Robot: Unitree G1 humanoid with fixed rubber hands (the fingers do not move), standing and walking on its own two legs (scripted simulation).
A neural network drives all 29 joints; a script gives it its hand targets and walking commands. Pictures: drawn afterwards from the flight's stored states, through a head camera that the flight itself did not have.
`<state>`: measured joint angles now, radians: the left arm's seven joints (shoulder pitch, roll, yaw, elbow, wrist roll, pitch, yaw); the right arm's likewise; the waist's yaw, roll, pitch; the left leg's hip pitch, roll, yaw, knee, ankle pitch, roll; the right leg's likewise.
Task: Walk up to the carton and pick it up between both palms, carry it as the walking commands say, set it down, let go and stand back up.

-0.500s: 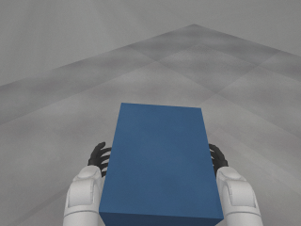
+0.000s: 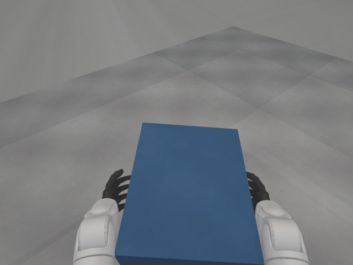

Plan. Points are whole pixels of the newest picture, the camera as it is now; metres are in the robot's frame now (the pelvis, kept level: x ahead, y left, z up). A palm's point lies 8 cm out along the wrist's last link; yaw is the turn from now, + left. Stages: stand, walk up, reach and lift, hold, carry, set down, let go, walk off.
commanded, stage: hold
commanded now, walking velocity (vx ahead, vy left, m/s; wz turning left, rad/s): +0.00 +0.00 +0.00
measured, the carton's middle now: (184, 206) +0.29 +0.00 -0.02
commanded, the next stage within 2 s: carry in 1.16 s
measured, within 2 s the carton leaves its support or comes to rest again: neither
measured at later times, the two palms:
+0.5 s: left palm (110, 204) +0.27 +0.17 +0.03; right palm (259, 205) +0.26 -0.17 +0.03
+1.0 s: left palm (113, 204) +0.27 +0.16 +0.04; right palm (264, 207) +0.26 -0.17 +0.03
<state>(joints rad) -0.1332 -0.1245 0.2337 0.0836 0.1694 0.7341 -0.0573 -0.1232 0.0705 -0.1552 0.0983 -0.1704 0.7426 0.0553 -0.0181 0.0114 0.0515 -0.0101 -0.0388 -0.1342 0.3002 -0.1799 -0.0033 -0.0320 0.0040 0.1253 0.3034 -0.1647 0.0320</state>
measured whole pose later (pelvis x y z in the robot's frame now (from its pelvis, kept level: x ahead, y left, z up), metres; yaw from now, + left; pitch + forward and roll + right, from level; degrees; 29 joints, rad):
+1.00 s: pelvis -0.01 +0.00 +0.00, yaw +0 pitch -6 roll +0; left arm -0.17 -0.13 0.24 0.12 0.19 0.72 -0.06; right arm -0.15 0.05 -0.17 0.12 -0.17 0.75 0.07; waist -0.02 0.01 0.05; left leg -0.05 -0.04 -0.12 0.35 -0.19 0.00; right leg -0.07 0.01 0.12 0.35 -0.18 0.03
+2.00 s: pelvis -0.16 -0.06 -0.02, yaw +5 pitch +1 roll -2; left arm -0.11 -0.12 0.19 -0.28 0.04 1.16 0.07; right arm -0.09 0.07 -0.11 -0.28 -0.07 1.18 -0.05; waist 0.00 0.02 -0.15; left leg -0.42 0.09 0.08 0.57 -0.17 0.00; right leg -0.32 -0.03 -0.12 0.55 -0.26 0.00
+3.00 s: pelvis -0.20 -0.12 -0.01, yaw +2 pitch +6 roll -3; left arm -0.08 -0.13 0.19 -0.39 0.02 1.14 0.07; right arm -0.06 0.10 -0.11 -0.36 -0.05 1.13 -0.06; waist -0.03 0.03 -0.12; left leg -0.37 0.13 0.00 0.57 -0.30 -0.06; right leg -0.46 -0.01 -0.09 0.72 -0.38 0.03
